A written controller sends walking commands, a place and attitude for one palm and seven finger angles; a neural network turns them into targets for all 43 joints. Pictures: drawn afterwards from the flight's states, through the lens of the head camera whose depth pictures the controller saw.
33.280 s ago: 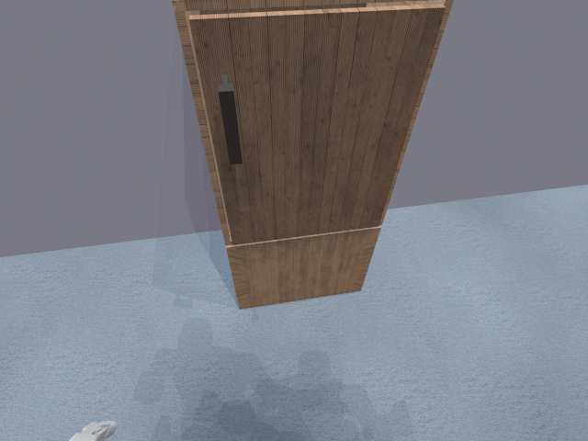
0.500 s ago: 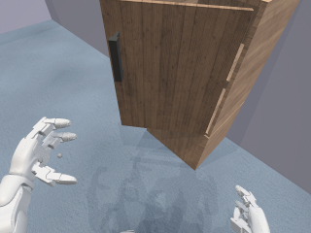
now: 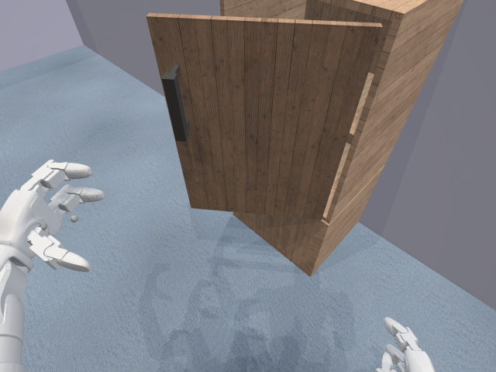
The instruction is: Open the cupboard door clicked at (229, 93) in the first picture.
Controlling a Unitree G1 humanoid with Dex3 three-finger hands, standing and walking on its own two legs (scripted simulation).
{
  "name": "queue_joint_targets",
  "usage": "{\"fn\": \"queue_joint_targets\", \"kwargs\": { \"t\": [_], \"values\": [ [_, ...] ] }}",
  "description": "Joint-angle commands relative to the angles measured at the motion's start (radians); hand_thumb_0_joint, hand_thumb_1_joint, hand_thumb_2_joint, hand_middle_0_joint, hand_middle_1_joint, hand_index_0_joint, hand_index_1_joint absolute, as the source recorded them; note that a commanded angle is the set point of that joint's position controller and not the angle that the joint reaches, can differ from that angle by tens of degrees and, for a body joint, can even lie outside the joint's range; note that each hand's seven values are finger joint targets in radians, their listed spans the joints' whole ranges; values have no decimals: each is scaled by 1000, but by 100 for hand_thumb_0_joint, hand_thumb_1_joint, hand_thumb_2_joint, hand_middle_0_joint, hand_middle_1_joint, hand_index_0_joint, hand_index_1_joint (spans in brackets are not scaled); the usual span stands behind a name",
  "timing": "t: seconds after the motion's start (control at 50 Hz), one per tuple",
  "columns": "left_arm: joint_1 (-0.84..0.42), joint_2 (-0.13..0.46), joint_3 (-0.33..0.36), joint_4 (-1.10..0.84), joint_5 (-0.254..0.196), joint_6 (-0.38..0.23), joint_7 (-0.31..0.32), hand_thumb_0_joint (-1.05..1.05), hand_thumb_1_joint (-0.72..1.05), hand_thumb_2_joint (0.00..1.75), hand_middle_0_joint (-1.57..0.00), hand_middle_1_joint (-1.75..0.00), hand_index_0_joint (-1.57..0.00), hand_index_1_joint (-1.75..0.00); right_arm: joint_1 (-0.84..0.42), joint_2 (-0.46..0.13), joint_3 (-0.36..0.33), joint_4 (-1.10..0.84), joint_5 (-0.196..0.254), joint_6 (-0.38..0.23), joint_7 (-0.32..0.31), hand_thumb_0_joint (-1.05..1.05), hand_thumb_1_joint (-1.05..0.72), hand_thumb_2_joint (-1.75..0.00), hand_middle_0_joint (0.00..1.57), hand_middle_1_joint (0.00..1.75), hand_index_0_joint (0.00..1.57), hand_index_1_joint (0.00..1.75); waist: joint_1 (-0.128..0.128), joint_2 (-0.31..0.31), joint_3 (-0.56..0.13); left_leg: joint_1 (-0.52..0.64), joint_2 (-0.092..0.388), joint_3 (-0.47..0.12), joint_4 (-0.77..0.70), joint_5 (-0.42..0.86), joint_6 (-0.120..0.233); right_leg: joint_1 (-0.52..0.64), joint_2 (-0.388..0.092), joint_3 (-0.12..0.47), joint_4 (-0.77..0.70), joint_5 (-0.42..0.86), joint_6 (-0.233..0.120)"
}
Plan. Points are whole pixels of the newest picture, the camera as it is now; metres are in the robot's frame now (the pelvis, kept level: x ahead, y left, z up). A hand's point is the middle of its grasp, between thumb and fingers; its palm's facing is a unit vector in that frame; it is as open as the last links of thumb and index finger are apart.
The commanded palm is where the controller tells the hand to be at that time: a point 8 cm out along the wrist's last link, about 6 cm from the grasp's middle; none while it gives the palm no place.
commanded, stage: raise the hand with hooked fingers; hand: left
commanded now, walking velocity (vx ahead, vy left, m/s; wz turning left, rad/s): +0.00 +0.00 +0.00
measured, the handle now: (179, 104) +0.62 +0.20 +0.10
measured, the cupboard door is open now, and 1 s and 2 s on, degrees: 37 37 37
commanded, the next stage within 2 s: move the hooked fingers beside the handle in 0.36 s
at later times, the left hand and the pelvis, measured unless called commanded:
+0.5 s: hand (84, 223) +0.29 +0.26 +0.12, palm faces +0.00 -1.00 -0.02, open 14.0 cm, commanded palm +0.27 +0.31 +0.12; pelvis +0.00 -0.01 +0.00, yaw +0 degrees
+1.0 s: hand (105, 179) +0.38 +0.27 +0.11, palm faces -0.02 -1.00 +0.01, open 14.0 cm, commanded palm +0.36 +0.32 +0.11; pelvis +0.00 +0.00 -0.01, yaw -1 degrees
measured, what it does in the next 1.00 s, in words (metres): stands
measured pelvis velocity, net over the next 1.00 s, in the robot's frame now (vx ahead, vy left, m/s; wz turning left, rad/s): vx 0.00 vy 0.00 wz -0.02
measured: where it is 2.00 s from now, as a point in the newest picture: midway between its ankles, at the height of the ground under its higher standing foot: outside the picture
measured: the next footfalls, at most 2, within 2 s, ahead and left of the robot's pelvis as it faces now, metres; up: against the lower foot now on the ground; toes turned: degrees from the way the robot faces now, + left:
none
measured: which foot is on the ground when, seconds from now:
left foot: down 0.00-1.00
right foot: down 0.00-1.00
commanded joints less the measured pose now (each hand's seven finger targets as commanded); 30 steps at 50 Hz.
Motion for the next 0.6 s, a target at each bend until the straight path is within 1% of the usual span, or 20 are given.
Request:
{"fn": "queue_joint_targets", "kwargs": {
  "t": [0.0, 0.02, 0.08, 0.1, 0.12, 0.14, 0.18, 0.2, 0.24, 0.26, 0.3, 0.34, 0.38, 0.4, 0.44, 0.48, 0.52, 0.54, 0.56, 0.58],
  "values": [
    [-218, 256, 95, -204, -30, -57, 1, 0, -50, 30, -30, -120, -30, -120, -83, -136, -56, -158, -3, -56, -2, 0, -90, -90, 20, 30, 20, 30, 14, 18, -194, 188, -42, -40, -69, 170, 25, -29, 22, 45, -92, 254, -5],
    [-232, 263, 99, -230, -26, -66, 7, 0, -50, 30, -30, -120, -30, -120, -82, -136, -57, -159, -3, -56, -1, 0, -90, -90, 20, 30, 20, 30, 12, 35, -218, 193, -42, -37, -69, 165, 25, -27, 20, 46, -92, 248, -2],
    [-230, 262, 106, -248, -20, -88, 27, 0, -50, 30, -30, -120, -30, -120, -81, -130, -59, -160, -3, -57, -3, 0, -90, -90, 20, 30, 20, 30, 9, 46, -210, 203, -40, -36, -76, 144, 26, -40, 23, 44, -96, 218, -1],
    [-242, 281, 120, -267, -25, -98, 34, 0, -50, 30, -30, -120, -30, -120, -83, -130, -57, -159, -7, -59, -5, 0, -90, -90, 20, 30, 20, 30, 14, 25, -210, 197, -40, -39, -73, 152, 27, -22, 24, 51, -96, 226, -2],
    [-237, 283, 127, -254, -21, -98, 37, 0, -50, 30, -30, -120, -30, -120, -82, -130, -58, -158, -6, -59, -6, 0, -90, -90, 20, 30, 20, 30, 12, 31, -216, 197, -40, -33, -72, 153, 29, -22, 21, 57, -98, 237, 2],
    [-234, 271, 122, -248, -18, -98, 39, 0, -50, 30, -30, -120, -30, -120, -78, -129, -58, -154, -6, -59, -8, 0, -90, -90, 20, 30, 20, 30, 10, 39, -223, 201, -40, -33, -75, 155, 28, -21, 21, 51, -93, 242, 2],
    [-235, 253, 102, -240, -12, -97, 39, 0, -50, 30, -30, -120, -30, -120, -80, -126, -56, -151, -4, -58, -11, 0, -90, -90, 20, 30, 20, 30, 6, 68, -201, 204, -40, -34, -79, 147, 26, -34, 22, 46, -97, 233, 0],
    [-238, 256, 100, -234, -17, -93, 36, 0, -50, 30, -30, -120, -30, -120, -80, -127, -54, -150, -4, -58, -12, 0, -90, -90, 20, 30, 20, 30, 8, 35, -189, 193, -40, -34, -76, 141, 28, -30, 23, 55, -103, 229, 2],
    [-239, 246, 90, -224, -16, -87, 29, 0, -50, 30, -30, -120, -30, -120, -82, -128, -56, -147, -2, -58, -16, 0, -90, -90, 20, 30, 20, 30, 2, 45, -188, 197, -40, -32, -78, 132, 27, -37, 18, 55, -105, 225, 5],
    [-241, 244, 83, -226, -12, -86, 28, 0, -50, 30, -30, -120, -30, -120, -84, -128, -54, -149, -1, -59, -16, 0, -90, -90, 20, 30, 20, 30, 4, 69, -192, 199, -41, -33, -80, 128, 26, -40, 18, 54, -106, 217, 4],
    [-235, 250, 90, -221, -18, -82, 28, 0, -50, 30, -30, -120, -30, -120, -87, -127, -54, -151, -1, -59, -18, 0, -90, -90, 20, 30, 20, 30, 7, 22, -189, 193, -40, -34, -78, 131, 28, -31, 21, 58, -109, 216, 5],
    [-243, 247, 89, -223, -18, -84, 25, 0, -50, 30, -30, -120, -30, -120, -89, -126, -52, -149, -2, -60, -17, 0, -90, -90, 20, 30, 20, 30, 7, 43, -198, 197, -41, -34, -78, 142, 27, -27, 17, 57, -105, 238, 5],
    [-237, 243, 90, -209, -18, -84, 25, 0, -50, 30, -30, -120, -30, -120, -87, -126, -53, -150, -2, -60, -18, 0, -90, -90, 20, 30, 20, 30, 5, 26, -206, 205, -41, -35, -78, 141, 28, -36, 20, 52, -103, 236, 5],
    [-235, 244, 90, -207, -26, -83, 23, 0, -50, 30, -30, -120, -30, -120, -87, -127, -51, -150, -2, -60, -17, 0, -90, -90, 20, 30, 20, 30, 7, 7, -193, 189, -41, -34, -73, 137, 27, -28, 20, 61, -107, 232, 7],
    [-244, 233, 80, -188, -26, -80, 17, 0, -50, 30, -30, -120, -30, -120, -90, -128, -53, -146, 1, -59, -17, 0, -90, -90, 20, 30, 20, 30, 0, -1, -181, 182, -42, -33, -73, 126, 28, -42, 17, 65, -109, 228, 11],
    [-331, 264, 86, -150, -16, -80, 19, 0, -50, 30, -30, -120, -30, -120, -83, -135, -51, -133, 1, -52, -24, 0, -90, -90, 20, 30, 20, 30, -16, -5, -162, 166, -41, -36, -72, 103, 26, -65, 17, 64, -112, 198, 11],
    [-411, 280, 81, -138, -9, -88, 18, 0, -50, 30, -30, -120, -30, -120, -82, -133, -50, -129, -1, -51, -28, 0, -90, -90, 20, 30, 20, 30, -18, 26, -175, 167, -42, -37, -64, 96, 25, -67, 15, 76, -111, 182, 8],
    [-452, 255, 47, -115, 0, -91, 17, 0, -50, 30, -30, -120, -30, -120, -80, -131, -46, -123, 1, -50, -31, 0, -90, -90, 20, 30, 20, 30, -29, 48, -172, 174, -43, -38, -66, 83, 25, -83, 16, 70, -110, 164, 5],
    [-503, 249, 31, -115, 6, -101, 19, 0, -50, 30, -30, -120, -30, -120, -73, -131, -49, -115, 1, -51, -34, 0, -90, -90, 20, 30, 20, 30, -37, 57, -194, 196, -42, -43, -66, 90, 25, -91, 18, 61, -105, 169, 3],
    [-509, 249, 26, -92, 11, -102, 21, 0, -50, 30, -30, -120, -30, -120, -68, -132, -49, -115, 0, -49, -34, 0, -90, -90, 20, 30, 20, 30, -35, 53, -210, 200, -42, -45, -64, 86, 26, -94, 19, 62, -104, 162, 2]
  ]
}}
